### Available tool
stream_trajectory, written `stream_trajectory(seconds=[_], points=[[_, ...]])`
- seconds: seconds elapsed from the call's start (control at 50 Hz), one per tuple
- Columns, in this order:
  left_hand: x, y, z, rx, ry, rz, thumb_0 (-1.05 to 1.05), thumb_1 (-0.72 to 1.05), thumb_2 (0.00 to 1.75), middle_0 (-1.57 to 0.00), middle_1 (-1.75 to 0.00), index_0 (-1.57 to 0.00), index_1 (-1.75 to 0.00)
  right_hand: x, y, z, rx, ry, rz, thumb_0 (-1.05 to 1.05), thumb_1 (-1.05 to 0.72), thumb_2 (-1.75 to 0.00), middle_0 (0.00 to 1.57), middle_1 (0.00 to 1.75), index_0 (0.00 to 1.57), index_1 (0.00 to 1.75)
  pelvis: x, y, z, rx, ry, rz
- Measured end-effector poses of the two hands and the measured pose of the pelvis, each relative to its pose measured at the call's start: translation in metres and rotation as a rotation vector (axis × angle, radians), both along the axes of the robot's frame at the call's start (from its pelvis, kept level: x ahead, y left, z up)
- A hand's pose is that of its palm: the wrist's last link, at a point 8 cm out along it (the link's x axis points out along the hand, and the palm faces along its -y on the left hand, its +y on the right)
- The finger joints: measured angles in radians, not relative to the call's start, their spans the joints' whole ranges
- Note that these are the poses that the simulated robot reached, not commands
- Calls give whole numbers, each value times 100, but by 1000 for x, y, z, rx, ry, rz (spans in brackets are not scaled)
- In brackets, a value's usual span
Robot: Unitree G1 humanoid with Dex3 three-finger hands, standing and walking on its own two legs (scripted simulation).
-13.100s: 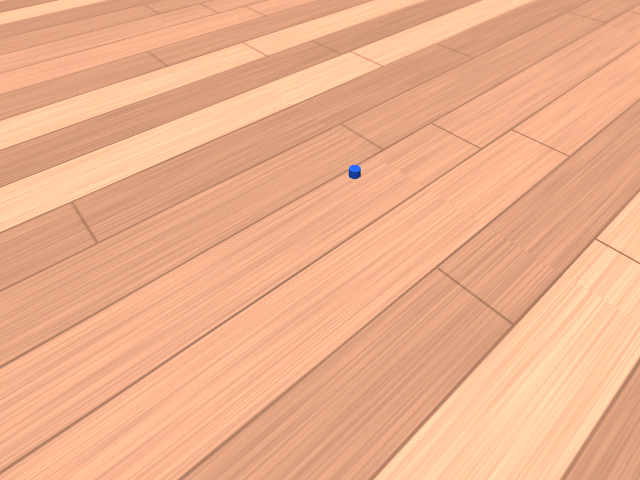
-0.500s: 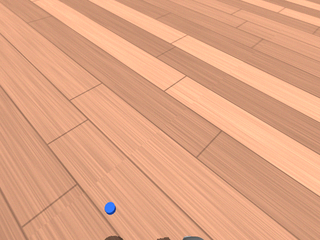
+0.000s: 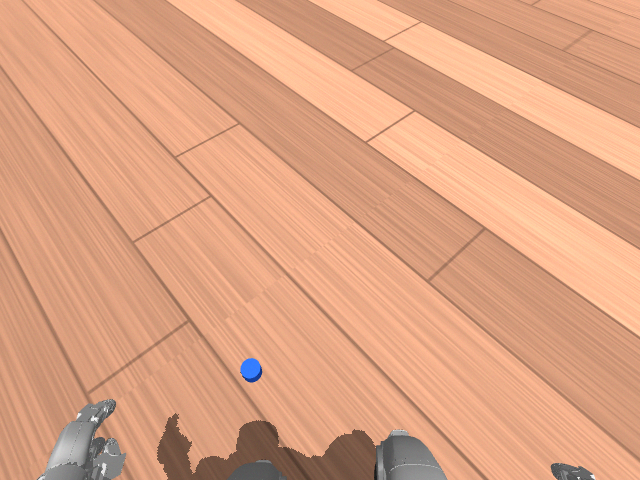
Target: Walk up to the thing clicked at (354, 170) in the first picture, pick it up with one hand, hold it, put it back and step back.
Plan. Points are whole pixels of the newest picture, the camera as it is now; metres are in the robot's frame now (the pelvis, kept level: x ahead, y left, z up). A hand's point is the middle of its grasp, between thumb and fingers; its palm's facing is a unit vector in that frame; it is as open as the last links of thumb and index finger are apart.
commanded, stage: walk up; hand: left
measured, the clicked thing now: (251, 370) +0.45 +0.20 -0.71
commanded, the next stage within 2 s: stand in 0.90 s
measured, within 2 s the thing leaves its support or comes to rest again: neither
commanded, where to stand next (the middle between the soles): +0.06 -0.02 m, yaw -3 degrees
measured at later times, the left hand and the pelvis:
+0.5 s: hand out of the picture +0.07 +0.25 -0.12, palm faces -0.13 -0.89 -0.43, open 7.4 cm; pelvis +0.00 -0.04 +0.02, yaw -6 degrees
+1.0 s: hand out of the picture +0.11 +0.27 -0.12, palm faces -0.01 -0.91 -0.42, open 7.4 cm; pelvis +0.01 -0.02 +0.02, yaw -1 degrees
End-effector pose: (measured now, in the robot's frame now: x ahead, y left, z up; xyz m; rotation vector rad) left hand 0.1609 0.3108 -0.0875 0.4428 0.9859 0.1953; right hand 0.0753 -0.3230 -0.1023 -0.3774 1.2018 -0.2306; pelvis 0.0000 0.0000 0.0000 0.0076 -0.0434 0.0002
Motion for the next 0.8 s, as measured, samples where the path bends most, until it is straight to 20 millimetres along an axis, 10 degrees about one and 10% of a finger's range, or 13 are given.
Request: stream_trajectory(seconds=[0.16, 0.3, 0.52, 0.64, 0.8], points=[[-77, 34, -10, -22, 180, 85, 1, 91, 90, -21, -30, -20, -30, -40, 23, 31, -34, 6, -17, 1, -90, -90, 21, 30, 21, 30, -15, 13, 18, -12, -9, -28], [-126, 27, -4, -71, 329, 61, 1, 91, 90, -21, -30, -20, -30, -64, 3, 62, -67, -66, -70, 1, -90, -90, 21, 30, 21, 30, -7, 3, 35, -12, -20, -81], [-91, -26, 15, 15, 203, 8, 1, 90, 90, -21, -30, -20, -30, -67, -59, 21, -18, -1, -113, 1, -90, -90, 21, 30, 21, 30, 4, -44, 19, -18, -31, -92], [-65, -52, 35, 26, 100, 5, 1, 90, 90, -21, -30, -21, -30, -43, -47, -4, 74, 15, -78, 1, -91, -90, 20, 30, 20, 30, 4, -49, 23, -16, -24, -63], [-52, -31, 51, 76, 24, 33, 1, 90, 90, -21, -30, -21, -30, -32, -29, -11, 109, 48, -38, 1, -91, -90, 20, 30, 21, 30, 7, -39, 23, -6, -16, -23]])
